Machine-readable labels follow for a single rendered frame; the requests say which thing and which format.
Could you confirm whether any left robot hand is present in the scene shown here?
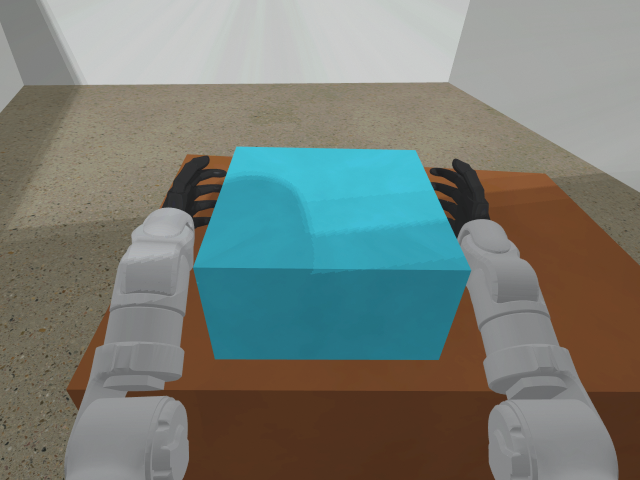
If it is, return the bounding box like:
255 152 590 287
162 155 227 229

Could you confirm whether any robot right forearm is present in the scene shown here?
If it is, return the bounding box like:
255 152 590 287
457 219 619 479

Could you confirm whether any pedestal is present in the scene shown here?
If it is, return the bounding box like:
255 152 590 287
66 154 640 480

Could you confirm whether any carton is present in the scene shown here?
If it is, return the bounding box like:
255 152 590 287
193 147 471 360

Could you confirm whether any robot left upper arm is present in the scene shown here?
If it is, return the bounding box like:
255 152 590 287
66 396 189 480

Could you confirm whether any right robot hand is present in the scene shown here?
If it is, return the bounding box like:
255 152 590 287
430 159 490 238

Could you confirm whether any robot right upper arm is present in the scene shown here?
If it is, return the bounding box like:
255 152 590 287
488 399 618 480

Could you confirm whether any robot left forearm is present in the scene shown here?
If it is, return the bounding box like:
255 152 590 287
64 208 195 480

